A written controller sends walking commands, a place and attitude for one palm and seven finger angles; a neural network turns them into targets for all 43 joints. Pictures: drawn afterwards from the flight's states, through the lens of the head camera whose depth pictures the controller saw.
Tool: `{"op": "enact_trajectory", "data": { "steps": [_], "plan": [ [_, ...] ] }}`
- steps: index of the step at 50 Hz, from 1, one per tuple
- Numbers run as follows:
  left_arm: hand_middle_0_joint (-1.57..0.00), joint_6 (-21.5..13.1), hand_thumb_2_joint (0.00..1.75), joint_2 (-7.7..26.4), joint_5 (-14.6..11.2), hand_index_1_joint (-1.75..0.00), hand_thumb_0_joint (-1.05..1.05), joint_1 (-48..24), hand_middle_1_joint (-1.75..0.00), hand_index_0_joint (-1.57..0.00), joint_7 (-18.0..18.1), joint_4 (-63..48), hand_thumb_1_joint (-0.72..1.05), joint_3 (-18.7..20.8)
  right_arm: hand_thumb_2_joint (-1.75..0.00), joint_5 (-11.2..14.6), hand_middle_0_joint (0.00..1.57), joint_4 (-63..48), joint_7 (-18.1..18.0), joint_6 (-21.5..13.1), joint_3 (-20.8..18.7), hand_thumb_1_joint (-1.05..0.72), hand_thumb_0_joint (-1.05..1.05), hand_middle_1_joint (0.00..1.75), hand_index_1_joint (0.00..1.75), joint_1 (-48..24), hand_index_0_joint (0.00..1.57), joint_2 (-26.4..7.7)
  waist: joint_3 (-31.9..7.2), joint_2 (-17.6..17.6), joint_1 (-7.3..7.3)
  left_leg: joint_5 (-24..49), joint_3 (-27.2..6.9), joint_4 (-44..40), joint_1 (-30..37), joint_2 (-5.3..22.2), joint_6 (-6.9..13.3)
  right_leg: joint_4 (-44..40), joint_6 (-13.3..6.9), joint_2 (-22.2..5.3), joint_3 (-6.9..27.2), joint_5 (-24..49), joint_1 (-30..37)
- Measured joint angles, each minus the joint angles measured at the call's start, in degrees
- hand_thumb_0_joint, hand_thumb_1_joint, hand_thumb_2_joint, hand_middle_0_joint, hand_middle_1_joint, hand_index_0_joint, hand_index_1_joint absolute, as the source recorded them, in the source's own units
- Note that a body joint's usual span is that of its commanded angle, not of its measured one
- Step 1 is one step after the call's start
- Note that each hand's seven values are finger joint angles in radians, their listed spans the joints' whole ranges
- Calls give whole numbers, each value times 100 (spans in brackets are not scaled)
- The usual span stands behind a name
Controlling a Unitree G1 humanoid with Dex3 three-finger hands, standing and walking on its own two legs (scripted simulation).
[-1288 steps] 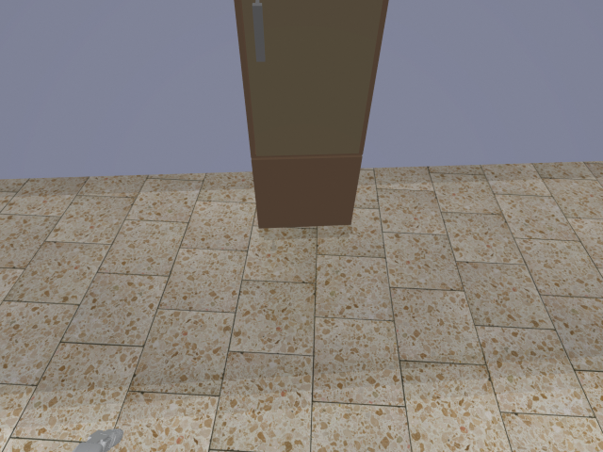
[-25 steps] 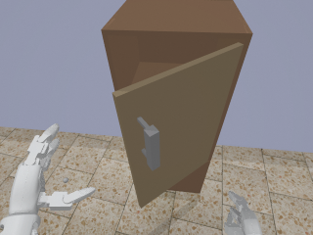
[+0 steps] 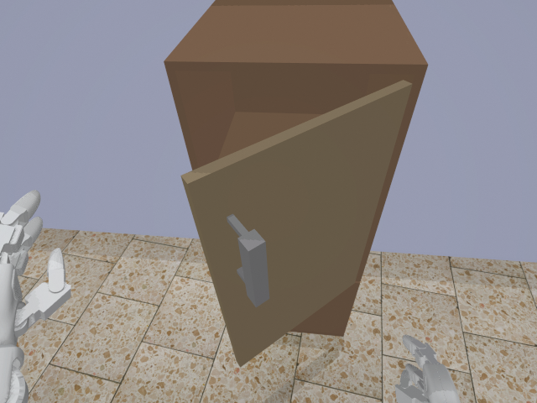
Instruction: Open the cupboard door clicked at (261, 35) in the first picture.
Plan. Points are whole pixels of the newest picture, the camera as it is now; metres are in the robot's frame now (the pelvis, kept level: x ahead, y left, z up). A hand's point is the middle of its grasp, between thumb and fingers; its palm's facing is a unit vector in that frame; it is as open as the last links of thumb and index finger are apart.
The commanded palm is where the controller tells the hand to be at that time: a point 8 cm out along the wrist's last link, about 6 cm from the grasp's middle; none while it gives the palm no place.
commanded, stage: draw the hand back to the body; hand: left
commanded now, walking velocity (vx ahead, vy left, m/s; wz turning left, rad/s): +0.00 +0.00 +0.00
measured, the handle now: (246, 260) +0.29 +0.07 +0.09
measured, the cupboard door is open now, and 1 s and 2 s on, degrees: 42 42 42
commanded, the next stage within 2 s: step back with the hand held close in 0.26 s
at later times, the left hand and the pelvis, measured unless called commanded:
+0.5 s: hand (54, 292) +0.18 +0.27 +0.16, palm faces +0.45 -0.78 -0.44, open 7.4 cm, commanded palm +0.12 +0.30 +0.17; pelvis -0.02 -0.01 +0.00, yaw +0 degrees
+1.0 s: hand out of the picture +0.10 +0.29 +0.15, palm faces +0.42 -0.76 -0.49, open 7.4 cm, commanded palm +0.04 +0.32 +0.17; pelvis -0.10 +0.02 -0.02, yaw +0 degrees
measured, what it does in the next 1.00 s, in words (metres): shifts its weight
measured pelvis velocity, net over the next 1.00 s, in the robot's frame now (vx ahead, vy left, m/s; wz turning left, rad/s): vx -0.10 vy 0.02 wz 0.00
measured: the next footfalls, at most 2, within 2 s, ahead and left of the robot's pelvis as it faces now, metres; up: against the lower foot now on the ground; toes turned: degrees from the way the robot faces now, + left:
right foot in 1.48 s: -0.24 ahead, -0.08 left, +0.00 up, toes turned -2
left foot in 1.96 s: -0.21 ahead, +0.14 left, +0.00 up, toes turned -2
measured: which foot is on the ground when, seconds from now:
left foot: down 0.00-1.00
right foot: down 0.00-1.00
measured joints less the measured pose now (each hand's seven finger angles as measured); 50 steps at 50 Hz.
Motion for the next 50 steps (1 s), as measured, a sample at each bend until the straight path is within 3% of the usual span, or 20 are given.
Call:
{"op": "enact_trajectory", "data": {
  "steps": [8,20,26,33,42,50],
  "plan": [
    [-21,46,89,-75,4,-31,1,72,-30,-21,-59,50,86,-176,-90,-3,20,2,12,69,-19,-91,1,30,30,-2,20,22,4,-34,-7,27,-6,-35,3,26,-21,-45,-24,28,-6,29,7],
    [-21,-9,90,-30,1,-31,1,11,-30,-21,-45,43,89,-86,-90,4,20,28,19,41,-11,-91,1,30,30,-7,20,57,-4,25,-13,79,-7,-50,42,48,-37,-93,-42,51,-7,101,59],
    [-21,-255,90,176,15,-31,1,-16,-30,-21,-97,134,89,287,-90,42,20,-151,71,308,-15,-91,1,30,30,-117,20,46,30,-28,-205,115,-69,176,-438,94,-32,-110,-44,93,-74,250,-292],
    [-21,-221,90,191,60,-31,1,531,-30,-21,-91,-296,89,54,-90,61,20,-326,14,520,-193,-91,1,30,30,-140,20,-83,171,-141,-350,226,43,339,-914,29,47,109,34,14,27,368,-822],
    [-21,-447,90,642,79,-31,1,686,-30,-22,67,-769,88,528,-90,82,20,-414,-75,544,-229,-91,1,30,30,-12,20,44,170,-409,-380,330,117,649,-1337,-89,155,562,116,-124,89,415,-1314],
    [-21,-545,90,330,246,-31,1,484,-30,-21,115,-585,89,526,-90,53,20,-492,-33,348,-130,-91,1,30,30,80,20,78,123,-326,-362,239,120,1211,-1794,-93,240,990,145,-150,78,428,-1697]
  ]
}}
